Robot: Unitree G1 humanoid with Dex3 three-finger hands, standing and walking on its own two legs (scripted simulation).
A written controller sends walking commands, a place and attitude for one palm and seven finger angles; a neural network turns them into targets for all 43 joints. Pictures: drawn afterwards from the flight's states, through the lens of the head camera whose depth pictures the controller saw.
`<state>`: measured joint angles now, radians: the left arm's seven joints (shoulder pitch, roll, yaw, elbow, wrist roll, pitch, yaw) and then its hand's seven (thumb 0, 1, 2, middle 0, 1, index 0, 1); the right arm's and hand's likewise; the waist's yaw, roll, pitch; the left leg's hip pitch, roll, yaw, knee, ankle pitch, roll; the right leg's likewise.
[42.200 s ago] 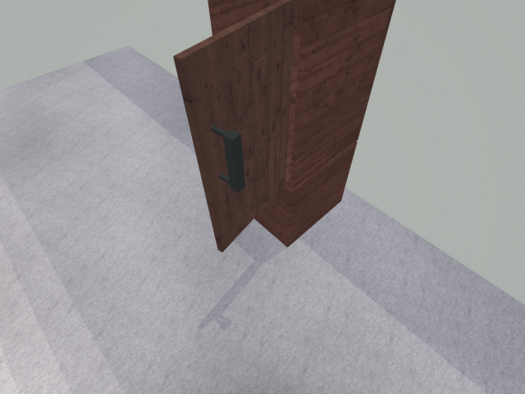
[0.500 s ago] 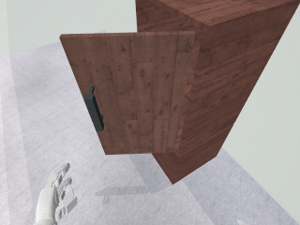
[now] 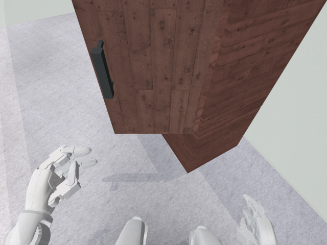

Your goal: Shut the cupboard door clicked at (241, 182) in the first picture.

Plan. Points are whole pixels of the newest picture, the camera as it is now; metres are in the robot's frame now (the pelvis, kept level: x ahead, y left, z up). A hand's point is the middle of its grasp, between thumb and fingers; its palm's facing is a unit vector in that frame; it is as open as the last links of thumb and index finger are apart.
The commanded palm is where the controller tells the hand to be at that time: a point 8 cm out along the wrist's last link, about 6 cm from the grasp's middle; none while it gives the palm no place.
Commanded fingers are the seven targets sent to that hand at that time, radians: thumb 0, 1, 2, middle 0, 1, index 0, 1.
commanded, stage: raise the hand and make a fist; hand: left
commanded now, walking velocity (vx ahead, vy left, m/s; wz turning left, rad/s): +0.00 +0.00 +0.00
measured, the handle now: (105, 70) +0.53 +0.22 +0.11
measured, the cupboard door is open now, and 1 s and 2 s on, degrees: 61 61 61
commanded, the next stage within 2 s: bring the fist close to the handle in 1.26 s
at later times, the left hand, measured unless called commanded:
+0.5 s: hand (60, 171) +0.24 +0.23 +0.09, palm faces +0.10 -0.99 -0.04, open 3.2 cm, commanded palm +0.21 +0.28 +0.09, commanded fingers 0.00 0.90 0.90 -1.26 -1.46 -1.26 -1.46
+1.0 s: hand (73, 157) +0.26 +0.21 +0.12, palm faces +0.09 -1.00 -0.04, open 3.1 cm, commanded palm +0.23 +0.26 +0.11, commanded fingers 0.00 0.90 0.90 -1.30 -1.50 -1.30 -1.50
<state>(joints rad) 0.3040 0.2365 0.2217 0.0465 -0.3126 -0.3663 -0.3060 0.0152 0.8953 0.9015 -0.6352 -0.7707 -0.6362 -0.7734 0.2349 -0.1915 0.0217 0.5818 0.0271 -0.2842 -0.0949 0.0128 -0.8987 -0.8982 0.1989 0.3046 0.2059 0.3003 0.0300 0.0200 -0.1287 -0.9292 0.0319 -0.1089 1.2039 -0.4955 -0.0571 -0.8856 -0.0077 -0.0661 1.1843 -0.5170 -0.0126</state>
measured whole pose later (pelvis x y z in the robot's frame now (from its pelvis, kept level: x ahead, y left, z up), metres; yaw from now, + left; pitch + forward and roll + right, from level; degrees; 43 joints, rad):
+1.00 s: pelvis +0.03 +0.01 +0.04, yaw +0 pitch +9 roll -1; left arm 0.35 0.22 0.16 -0.09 -0.27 -0.27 -0.17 0.01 0.90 0.90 -1.30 -1.50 -1.30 -1.50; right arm 0.30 -0.25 0.03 0.52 0.02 -0.19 -0.06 0.01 -0.90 -0.90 0.20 0.30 0.21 0.30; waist 0.01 0.04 -0.12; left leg -0.70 0.02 -0.08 1.01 -0.46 -0.04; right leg -0.66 -0.02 -0.04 0.99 -0.48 0.01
